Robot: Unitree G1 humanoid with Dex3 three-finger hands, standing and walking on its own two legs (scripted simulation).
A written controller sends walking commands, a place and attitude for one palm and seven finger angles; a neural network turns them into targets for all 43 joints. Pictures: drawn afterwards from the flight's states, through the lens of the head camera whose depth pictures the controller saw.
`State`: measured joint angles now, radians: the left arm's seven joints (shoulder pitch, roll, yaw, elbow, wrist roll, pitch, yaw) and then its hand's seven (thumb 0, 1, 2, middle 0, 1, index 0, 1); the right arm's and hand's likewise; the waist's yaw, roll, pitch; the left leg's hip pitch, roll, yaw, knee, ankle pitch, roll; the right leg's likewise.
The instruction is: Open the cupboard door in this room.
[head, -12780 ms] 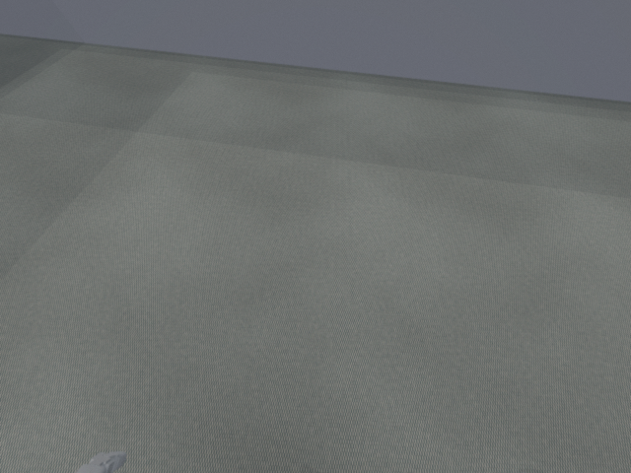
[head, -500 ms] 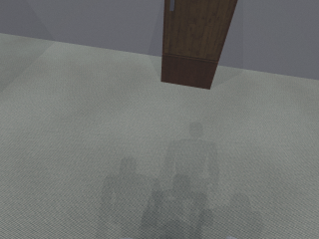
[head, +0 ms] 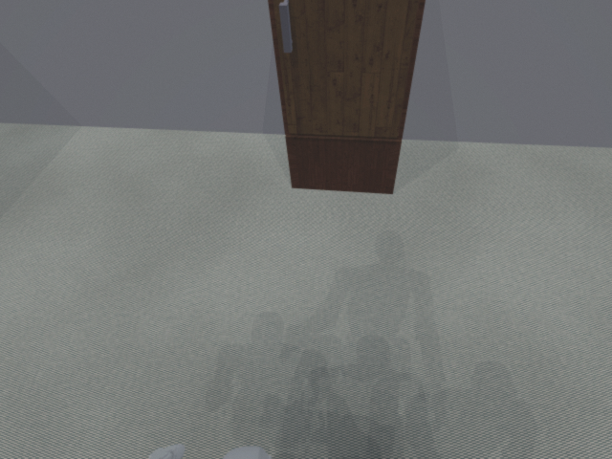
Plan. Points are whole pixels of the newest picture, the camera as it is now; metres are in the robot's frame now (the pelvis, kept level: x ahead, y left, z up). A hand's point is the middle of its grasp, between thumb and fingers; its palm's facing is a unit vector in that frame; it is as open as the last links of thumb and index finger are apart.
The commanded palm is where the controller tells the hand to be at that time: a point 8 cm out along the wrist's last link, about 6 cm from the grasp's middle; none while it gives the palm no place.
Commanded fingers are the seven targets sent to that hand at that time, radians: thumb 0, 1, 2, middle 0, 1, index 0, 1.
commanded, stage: stand and wait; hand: left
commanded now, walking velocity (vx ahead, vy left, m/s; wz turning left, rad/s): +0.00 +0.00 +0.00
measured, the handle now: (287, 25) +1.29 +0.10 -0.01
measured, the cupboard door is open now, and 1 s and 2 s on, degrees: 0 0 0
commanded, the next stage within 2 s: look at it before walking up in 0.70 s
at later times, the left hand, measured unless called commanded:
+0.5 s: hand out of the picture +0.08 +0.19 -0.17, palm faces +0.03 -0.99 -0.13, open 7.4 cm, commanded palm none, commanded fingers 0.00 0.90 0.90 -0.20 -0.30 -0.20 -0.30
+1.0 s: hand out of the picture +0.10 +0.20 -0.17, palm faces -0.01 -0.98 -0.18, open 7.4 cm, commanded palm none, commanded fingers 0.00 0.90 0.90 -0.20 -0.30 -0.20 -0.30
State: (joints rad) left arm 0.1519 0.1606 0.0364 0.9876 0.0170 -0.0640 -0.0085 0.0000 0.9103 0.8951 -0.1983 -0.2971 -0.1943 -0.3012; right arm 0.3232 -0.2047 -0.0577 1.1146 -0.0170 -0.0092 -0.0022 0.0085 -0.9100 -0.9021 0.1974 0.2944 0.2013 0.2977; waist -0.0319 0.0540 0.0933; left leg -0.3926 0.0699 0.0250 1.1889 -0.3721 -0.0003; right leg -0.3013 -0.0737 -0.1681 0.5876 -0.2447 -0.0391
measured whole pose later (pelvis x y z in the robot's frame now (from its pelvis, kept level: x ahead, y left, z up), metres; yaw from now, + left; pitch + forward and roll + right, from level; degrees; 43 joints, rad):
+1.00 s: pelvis +0.11 +0.04 +0.01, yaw -2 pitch -2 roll +0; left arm 0.30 0.14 0.00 1.13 0.00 0.00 0.04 0.00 0.91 0.90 -0.20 -0.30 -0.19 -0.30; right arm 0.32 -0.11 0.00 1.18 0.00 -0.01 -0.02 0.00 -0.91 -0.90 0.20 0.29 0.20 0.30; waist -0.02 -0.01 0.05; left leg -0.18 0.03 0.15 0.40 -0.18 0.03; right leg -0.05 -0.08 -0.12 0.39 -0.29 0.04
